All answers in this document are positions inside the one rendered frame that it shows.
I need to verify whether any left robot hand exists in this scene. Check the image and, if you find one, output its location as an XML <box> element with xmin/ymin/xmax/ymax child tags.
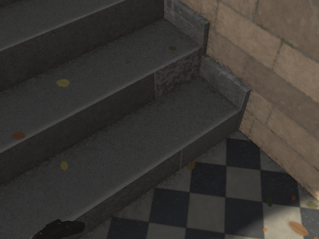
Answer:
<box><xmin>28</xmin><ymin>219</ymin><xmax>86</xmax><ymax>239</ymax></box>

